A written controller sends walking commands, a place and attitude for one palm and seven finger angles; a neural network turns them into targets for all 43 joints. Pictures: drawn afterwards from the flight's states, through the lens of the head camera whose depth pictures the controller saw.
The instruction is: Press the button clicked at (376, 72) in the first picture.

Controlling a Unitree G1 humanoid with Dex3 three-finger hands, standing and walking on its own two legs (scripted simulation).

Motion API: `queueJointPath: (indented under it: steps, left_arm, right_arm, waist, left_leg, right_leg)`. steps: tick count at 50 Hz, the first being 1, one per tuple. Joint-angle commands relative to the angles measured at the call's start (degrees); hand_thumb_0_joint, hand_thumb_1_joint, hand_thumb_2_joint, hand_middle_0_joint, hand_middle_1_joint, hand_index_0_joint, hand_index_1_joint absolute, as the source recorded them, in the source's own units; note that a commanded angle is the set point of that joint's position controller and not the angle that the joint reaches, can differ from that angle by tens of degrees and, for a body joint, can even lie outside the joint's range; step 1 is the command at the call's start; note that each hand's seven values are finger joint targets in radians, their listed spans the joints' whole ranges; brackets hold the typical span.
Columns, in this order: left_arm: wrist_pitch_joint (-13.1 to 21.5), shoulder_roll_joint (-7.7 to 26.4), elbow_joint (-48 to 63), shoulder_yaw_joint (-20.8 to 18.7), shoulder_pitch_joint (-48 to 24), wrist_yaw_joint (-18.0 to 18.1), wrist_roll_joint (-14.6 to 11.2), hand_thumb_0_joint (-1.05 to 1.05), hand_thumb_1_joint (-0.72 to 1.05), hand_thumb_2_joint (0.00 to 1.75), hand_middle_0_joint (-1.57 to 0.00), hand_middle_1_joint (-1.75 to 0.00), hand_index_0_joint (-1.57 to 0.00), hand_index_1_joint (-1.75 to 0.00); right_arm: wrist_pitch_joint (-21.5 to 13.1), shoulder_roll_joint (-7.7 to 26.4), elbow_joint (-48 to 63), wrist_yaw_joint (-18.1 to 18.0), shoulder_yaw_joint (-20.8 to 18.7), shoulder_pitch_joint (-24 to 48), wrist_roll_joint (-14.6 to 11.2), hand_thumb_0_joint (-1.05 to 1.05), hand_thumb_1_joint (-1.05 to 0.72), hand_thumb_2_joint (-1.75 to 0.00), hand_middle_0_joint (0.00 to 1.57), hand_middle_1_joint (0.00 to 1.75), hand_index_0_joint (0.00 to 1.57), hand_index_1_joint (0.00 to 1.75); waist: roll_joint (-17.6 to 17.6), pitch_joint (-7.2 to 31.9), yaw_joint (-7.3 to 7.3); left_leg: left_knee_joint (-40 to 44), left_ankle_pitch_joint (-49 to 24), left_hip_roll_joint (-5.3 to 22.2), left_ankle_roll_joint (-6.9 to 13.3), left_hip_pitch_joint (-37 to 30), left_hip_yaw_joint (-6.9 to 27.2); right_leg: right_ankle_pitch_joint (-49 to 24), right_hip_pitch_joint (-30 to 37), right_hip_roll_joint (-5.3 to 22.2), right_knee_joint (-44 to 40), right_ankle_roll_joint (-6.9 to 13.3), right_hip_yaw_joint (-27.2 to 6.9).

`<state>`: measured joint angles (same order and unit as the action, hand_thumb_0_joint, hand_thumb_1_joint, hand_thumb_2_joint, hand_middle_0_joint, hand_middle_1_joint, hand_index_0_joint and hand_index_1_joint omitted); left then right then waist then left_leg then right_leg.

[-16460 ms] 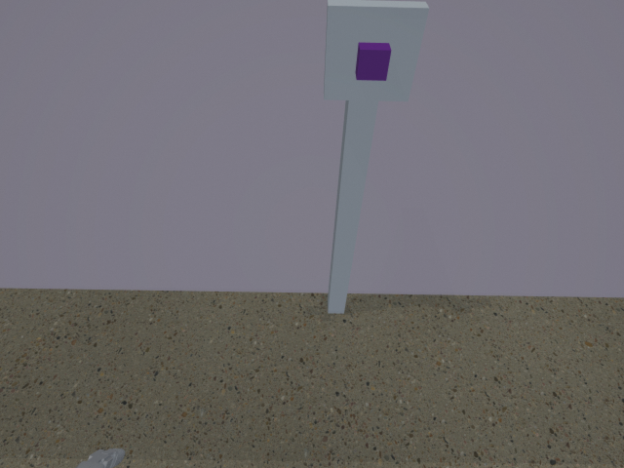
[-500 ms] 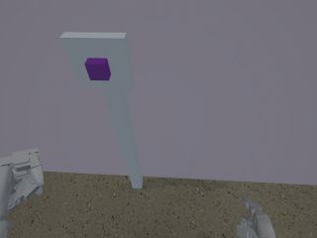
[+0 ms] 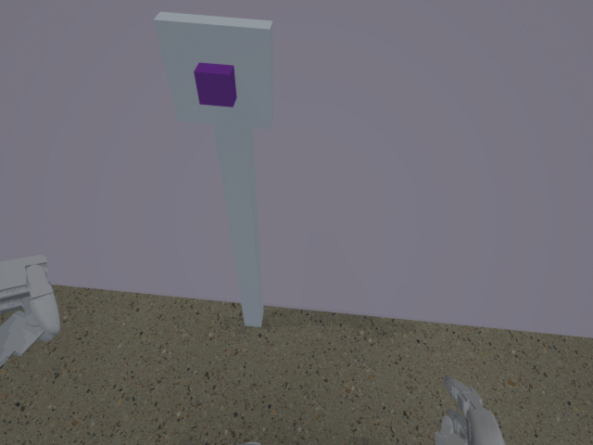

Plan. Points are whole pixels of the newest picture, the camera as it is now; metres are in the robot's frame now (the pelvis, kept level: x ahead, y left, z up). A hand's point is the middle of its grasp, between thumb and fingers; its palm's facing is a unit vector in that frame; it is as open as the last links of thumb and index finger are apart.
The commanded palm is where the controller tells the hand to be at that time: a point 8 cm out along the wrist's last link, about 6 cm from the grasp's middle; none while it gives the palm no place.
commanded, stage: step back with the hand held close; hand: left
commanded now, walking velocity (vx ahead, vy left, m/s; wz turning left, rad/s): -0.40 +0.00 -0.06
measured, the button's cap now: (216, 84) +0.57 +0.16 +0.19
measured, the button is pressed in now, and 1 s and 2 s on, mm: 0 0 0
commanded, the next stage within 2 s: stop stepping back and stand still in 0.52 s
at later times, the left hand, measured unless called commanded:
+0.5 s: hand out of the picture +0.14 +0.26 +0.19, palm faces +0.31 -0.87 -0.39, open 3.1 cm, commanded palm +0.08 +0.30 +0.19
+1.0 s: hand out of the picture +0.05 +0.29 +0.19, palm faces +0.25 -0.88 -0.41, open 3.1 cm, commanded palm +0.02 +0.33 +0.19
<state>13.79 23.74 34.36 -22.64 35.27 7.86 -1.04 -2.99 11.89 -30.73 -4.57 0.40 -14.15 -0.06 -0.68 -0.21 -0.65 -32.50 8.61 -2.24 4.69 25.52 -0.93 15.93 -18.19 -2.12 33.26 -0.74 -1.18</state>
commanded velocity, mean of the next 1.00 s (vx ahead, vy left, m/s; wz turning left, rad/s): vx -0.16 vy -0.02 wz -0.02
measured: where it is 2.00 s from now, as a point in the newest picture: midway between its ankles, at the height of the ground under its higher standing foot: outside the picture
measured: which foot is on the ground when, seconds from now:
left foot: down 0.00-0.88, up 0.90-1.00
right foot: down 0.00-0.28, up 0.30-0.60, down 0.62-1.00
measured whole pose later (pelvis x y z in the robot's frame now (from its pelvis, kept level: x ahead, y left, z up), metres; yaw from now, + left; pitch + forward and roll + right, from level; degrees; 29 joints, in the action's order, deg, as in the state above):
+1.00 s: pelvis -0.15 +0.07 +0.01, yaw -9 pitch +0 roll -2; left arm 11.8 23.7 38.7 -22.2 40.4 7.3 -2.4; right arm -3.3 12.1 -37.6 -3.4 -0.3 -18.4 0.5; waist 2.9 5.2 0.9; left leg -49.4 18.0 -1.3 -0.4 28.2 -1.1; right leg 18.0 -10.7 0.4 27.7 1.5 3.0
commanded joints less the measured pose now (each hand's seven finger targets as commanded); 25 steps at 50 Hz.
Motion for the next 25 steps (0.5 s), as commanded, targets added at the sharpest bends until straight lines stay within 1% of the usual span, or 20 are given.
queueJointPath:
  steps: [1,2,3,5,6,7,8,9,10,11,12,13,14,15,16,17,18,19,22,25]
  left_arm:
    - [4.0,6.8,10.7,-6.6,0.2,0.7,-0.7,0.00,0.90,0.90,-1.30,-1.50,-1.30,-1.50]
    - [4.3,7.3,12.7,-6.3,-1.3,0.7,-1.0,0.00,0.90,0.90,-1.30,-1.50,-1.30,-1.50]
    - [4.3,7.1,12.0,-5.8,-1.3,0.6,-1.1,0.00,0.90,0.90,-1.30,-1.50,-1.30,-1.50]
    - [4.5,7.3,12.3,-5.1,-1.6,0.9,-1.2,0.00,0.90,0.90,-1.30,-1.50,-1.30,-1.50]
    - [4.5,7.8,12.2,-5.0,-2.4,1.3,-1.3,0.00,0.90,0.90,-1.30,-1.50,-1.30,-1.50]
    - [4.4,8.4,11.9,-5.6,-2.5,1.7,-1.4,0.00,0.90,0.90,-1.30,-1.50,-1.30,-1.50]
    - [4.0,7.9,11.0,-4.9,-2.7,2.1,-1.3,0.00,0.90,0.90,-1.30,-1.50,-1.30,-1.50]
    - [4.0,8.3,11.3,-5.1,-3.0,2.1,-1.2,0.00,0.90,0.90,-1.30,-1.50,-1.30,-1.50]
    - [3.9,9.1,10.9,-6.0,-2.9,2.1,-1.2,0.00,0.90,0.90,-1.30,-1.50,-1.30,-1.50]
    - [4.0,9.4,11.9,-6.1,-2.9,2.1,-1.2,0.00,0.90,0.90,-1.30,-1.50,-1.30,-1.50]
    - [4.2,10.0,12.5,-6.6,-3.0,2.0,-1.2,0.00,0.90,0.90,-1.30,-1.50,-1.30,-1.50]
    - [4.8,9.9,12.4,-6.9,-1.2,1.6,-1.3,0.00,0.90,0.90,-1.30,-1.50,-1.30,-1.50]
    - [5.8,9.2,13.7,-7.6,-1.0,1.0,-1.1,0.00,0.90,0.90,-1.30,-1.50,-1.30,-1.50]
    - [5.8,10.1,13.4,-9.5,-1.5,0.9,-0.7,0.00,0.90,0.90,-1.30,-1.50,-1.30,-1.50]
    - [5.7,9.6,14.2,-9.4,-2.1,1.0,-1.0,0.00,0.90,0.90,-1.30,-1.50,-1.30,-1.50]
    - [5.8,9.8,14.8,-9.0,-2.5,1.1,-1.5,0.00,0.90,0.90,-1.30,-1.50,-1.30,-1.50]
    - [5.8,7.9,14.8,-7.0,-1.3,1.0,-1.7,0.00,0.90,0.90,-1.30,-1.50,-1.30,-1.50]
    - [5.4,7.2,13.9,-6.4,1.1,1.0,-2.0,0.00,0.90,0.90,-1.30,-1.50,-1.30,-1.50]
    - [4.4,5.9,14.7,-3.3,0.2,0.7,-2.5,0.00,0.90,0.90,-1.30,-1.50,-1.30,-1.50]
    - [4.5,7.2,14.1,-2.8,-1.5,0.4,-3.1,0.00,0.90,0.90,-1.30,-1.50,-1.30,-1.50]
  right_arm:
    - [-4.3,8.3,8.3,0.3,-3.5,6.8,0.2,0.00,-0.90,-0.90,0.20,0.30,0.20,0.30]
    - [-4.3,8.2,7.8,0.4,-3.5,6.6,0.1,0.00,-0.90,-0.90,0.20,0.30,0.20,0.30]
    - [-4.2,8.0,7.5,0.6,-3.6,6.5,0.0,0.00,-0.90,-0.90,0.20,0.30,0.20,0.30]
    - [-3.8,7.7,6.8,0.9,-3.9,6.3,0.0,0.00,-0.90,-0.90,0.20,0.30,0.20,0.30]
    - [-3.5,7.4,6.2,1.0,-3.8,6.1,0.2,0.00,-0.90,-0.90,0.20,0.30,0.20,0.30]
    - [-3.1,7.4,5.5,1.0,-4.0,6.1,0.3,0.00,-0.90,-0.90,0.20,0.30,0.20,0.30]
    - [-2.5,6.4,5.3,1.0,-3.7,6.2,0.3,0.00,-0.90,-0.90,0.20,0.30,0.20,0.30]
    - [-2.1,6.3,5.5,1.0,-3.7,6.6,0.1,0.00,-0.90,-0.90,0.20,0.30,0.20,0.30]
    - [-1.7,6.2,5.7,0.8,-3.6,7.1,0.0,0.00,-0.90,-0.90,0.20,0.30,0.20,0.30]
    - [-1.5,6.6,6.0,0.6,-3.5,7.5,0.1,0.00,-0.90,-0.90,0.20,0.30,0.20,0.30]
    - [-1.5,7.2,6.3,0.1,-3.7,8.5,0.1,0.00,-0.90,-0.90,0.20,0.30,0.20,0.30]
    - [-2.0,7.7,7.1,0.0,-3.5,8.8,-0.2,0.00,-0.90,-0.90,0.20,0.30,0.20,0.30]
    - [-3.2,9.3,7.9,0.2,-3.8,9.3,0.0,0.00,-0.90,-0.90,0.20,0.30,0.20,0.30]
    - [-4.2,9.2,7.7,0.1,-4.2,9.1,1.2,0.00,-0.90,-0.90,0.20,0.30,0.20,0.30]
    - [-4.6,7.8,7.0,0.4,-4.3,8.1,1.7,0.00,-0.90,-0.90,0.20,0.30,0.20,0.30]
    - [-5.0,7.3,6.8,0.6,-4.4,8.1,1.5,0.00,-0.90,-0.90,0.20,0.30,0.20,0.30]
    - [-5.6,7.2,5.9,1.1,-4.3,7.9,1.5,0.00,-0.90,-0.90,0.20,0.30,0.20,0.30]
    - [-5.8,7.1,5.4,1.5,-4.4,7.5,1.2,0.00,-0.90,-0.90,0.20,0.30,0.20,0.30]
    - [-6.5,6.6,4.2,2.1,-3.6,7.2,1.2,0.00,-0.90,-0.90,0.20,0.30,0.20,0.30]
    - [-6.6,6.3,2.6,2.1,-3.3,5.6,1.9,0.00,-0.90,-0.90,0.20,0.30,0.20,0.30]
  waist:
    - [-4.2,3.2,0.69]
    - [-0.8,5.2,0.54]
    - [1.7,6.6,0.41]
    - [4.3,7.0,0.10]
    - [6.2,6.5,-0.16]
    - [6.1,6.4,-0.47]
    - [7.7,6.0,-0.74]
    - [8.0,6.2,-0.87]
    - [7.8,5.3,-0.80]
    - [4.5,4.8,-0.63]
    - [-0.8,3.8,-0.45]
    - [-6.9,4.6,0.03]
    - [-15.4,6.4,0.38]
    - [-17.6,7.2,0.47]
    - [-12.8,7.1,0.53]
    - [-7.3,8.5,0.87]
    - [-5.7,9.4,1.26]
    - [-7.4,10.8,1.42]
    - [-12.8,11.1,1.15]
    - [-13.8,13.4,0.96]
  left_leg:
    - [15.9,23.5,11.4,1.0,11.1,13.3]
    - [11.8,17.5,9.2,-0.4,5.2,10.8]
    - [8.1,16.1,7.9,-1.2,1.1,8.7]
    - [-0.7,13.3,5.1,-3.0,-6.6,6.0]
    - [-5.6,11.3,3.6,-3.9,-9.4,5.1]
    - [-9.3,9.7,2.8,-4.4,-11.8,4.3]
    - [-10.8,8.2,2.5,-4.5,-11.2,4.5]
    - [-10.0,6.9,2.7,-4.6,-11.2,4.7]
    - [-7.2,6.1,3.1,-4.4,-11.6,5.1]
    - [-1.3,3.2,4.0,-3.9,-10.8,5.8]
    - [4.3,0.5,6.3,-3.0,-9.7,8.2]
    - [11.9,6.7,11.2,-1.3,-5.8,13.1]
    - [23.9,21.5,18.4,1.7,5.9,21.5]
    - [30.5,32.3,23.1,4.4,13.2,28.9]
    - [28.8,28.5,23.1,4.8,11.3,27.8]
    - [24.3,20.8,21.8,4.6,5.5,24.3]
    - [23.0,16.2,19.5,3.4,-1.0,19.9]
    - [23.1,14.8,18.1,2.2,-4.5,16.7]
    - [26.4,14.3,15.1,-1.2,-9.6,12.6]
    - [27.1,8.8,14.0,-6.2,-16.1,10.5]
  right_leg:
    - [-2.4,12.5,0.8,-0.7,1.9,-4.4]
    - [-5.0,8.5,2.4,-4.1,2.5,-6.5]
    - [-2.9,4.9,4.4,-6.5,2.9,-8.9]
    - [3.1,-4.7,9.4,-13.0,5.4,-13.8]
    - [2.9,-8.9,12.4,-15.6,6.9,-15.7]
    - [-0.4,-11.9,14.5,-16.8,7.9,-17.1]
    - [-5.4,-11.2,15.6,-16.0,8.1,-15.6]
    - [-9.1,-10.3,15.5,-14.8,7.8,-14.2]
    - [-9.5,-10.5,14.1,-13.6,6.9,-12.3]
    - [-8.4,-9.0,11.3,-11.6,5.3,-9.9]
    - [-5.4,-8.6,6.9,-9.1,3.3,-6.9]
    - [0.9,-4.4,2.1,-2.8,1.5,-3.1]
    - [5.6,8.1,-3.5,9.9,0.0,0.0]
    - [10.0,12.1,-5.1,23.2,-0.2,-1.3]
    - [11.4,8.6,-4.1,28.6,0.5,-3.2]
    - [12.2,4.2,-3.1,27.1,0.8,-3.8]
    - [13.7,0.9,-2.8,24.8,0.8,-2.3]
    - [14.5,0.4,-2.6,21.8,0.9,-0.2]
    - [16.3,2.7,-3.7,10.6,1.5,3.7]
    - [16.0,5.7,-3.7,-4.3,2.7,5.4]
